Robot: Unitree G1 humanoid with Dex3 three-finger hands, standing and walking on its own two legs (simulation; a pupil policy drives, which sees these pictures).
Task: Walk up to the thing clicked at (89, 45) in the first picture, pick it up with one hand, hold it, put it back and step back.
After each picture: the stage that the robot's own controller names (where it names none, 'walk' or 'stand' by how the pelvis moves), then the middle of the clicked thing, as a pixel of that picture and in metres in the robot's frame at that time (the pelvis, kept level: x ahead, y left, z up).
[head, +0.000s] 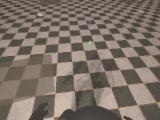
stand; (89, 44) +1.55 -0.02 -0.72
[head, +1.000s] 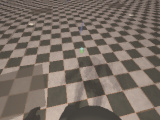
walk; (81, 50) +1.42 +0.22 -0.71
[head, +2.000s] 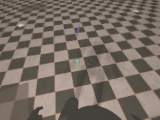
walk; (77, 62) +0.93 +0.25 -0.72
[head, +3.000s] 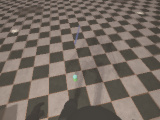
walk; (75, 78) +0.61 +0.22 -0.71
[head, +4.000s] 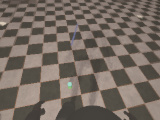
stand; (69, 85) +0.44 +0.19 -0.70
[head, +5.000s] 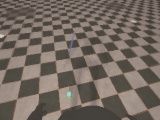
stand; (69, 95) +0.37 +0.20 -0.72
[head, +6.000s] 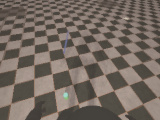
stand; (66, 96) +0.34 +0.23 -0.71
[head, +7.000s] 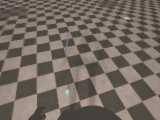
stand; (67, 93) +0.38 +0.23 -0.73
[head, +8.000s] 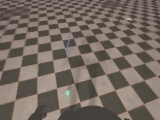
stand; (67, 94) +0.37 +0.22 -0.73
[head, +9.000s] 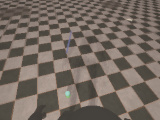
stand; (67, 94) +0.37 +0.22 -0.73
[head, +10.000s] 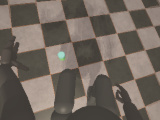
go down; (61, 56) +0.45 +0.23 -0.38
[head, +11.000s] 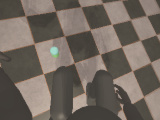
go down; (54, 52) +0.45 +0.25 -0.31
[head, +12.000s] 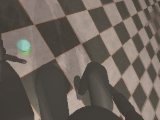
close in; (24, 47) +0.43 +0.30 -0.23
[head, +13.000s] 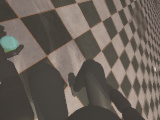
close; (10, 45) +0.43 +0.31 -0.23
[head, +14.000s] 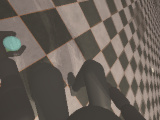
lift; (13, 45) +0.42 +0.30 -0.23
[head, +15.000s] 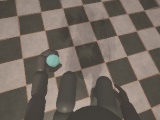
lift; (54, 62) +0.34 +0.23 -0.05
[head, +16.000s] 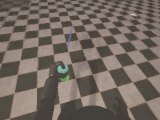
hold; (63, 73) +0.31 +0.17 +0.01
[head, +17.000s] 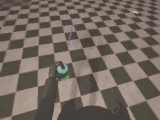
hold; (63, 72) +0.32 +0.17 +0.00
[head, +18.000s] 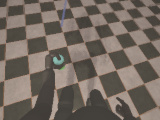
crouch; (59, 62) +0.38 +0.19 -0.06
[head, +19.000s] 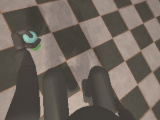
lower; (32, 41) +0.48 +0.29 -0.12
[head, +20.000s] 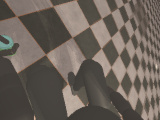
lower; (6, 46) +0.42 +0.31 -0.23
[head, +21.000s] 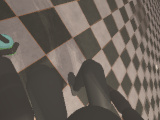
lower; (6, 45) +0.42 +0.31 -0.22
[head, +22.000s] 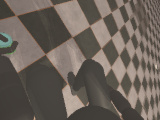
lower; (5, 44) +0.43 +0.32 -0.23
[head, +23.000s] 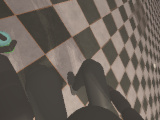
lower; (4, 43) +0.43 +0.32 -0.23
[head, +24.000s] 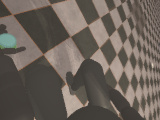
open; (8, 44) +0.43 +0.30 -0.23
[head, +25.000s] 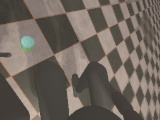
stand; (27, 44) +0.43 +0.28 -0.24
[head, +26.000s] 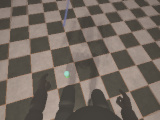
stand; (67, 74) +0.42 +0.20 -0.56
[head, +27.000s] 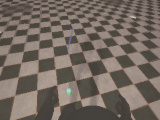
stand; (69, 92) +0.39 +0.19 -0.66
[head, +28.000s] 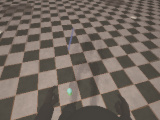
stand; (69, 91) +0.39 +0.19 -0.67
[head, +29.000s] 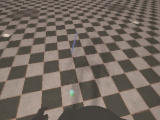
stand; (72, 93) +0.41 +0.18 -0.72
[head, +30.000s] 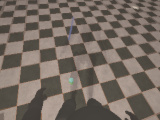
walk; (71, 81) +0.46 +0.15 -0.71
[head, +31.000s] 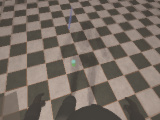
walk; (73, 63) +0.70 +0.21 -0.69
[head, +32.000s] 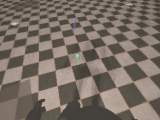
stand; (77, 57) +1.01 +0.25 -0.70
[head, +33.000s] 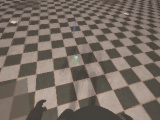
stand; (76, 59) +1.04 +0.20 -0.72
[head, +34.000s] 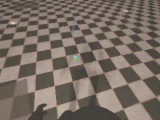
stand; (75, 58) +1.04 +0.23 -0.73
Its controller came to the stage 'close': yes
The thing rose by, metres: 0.71
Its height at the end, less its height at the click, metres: +0.00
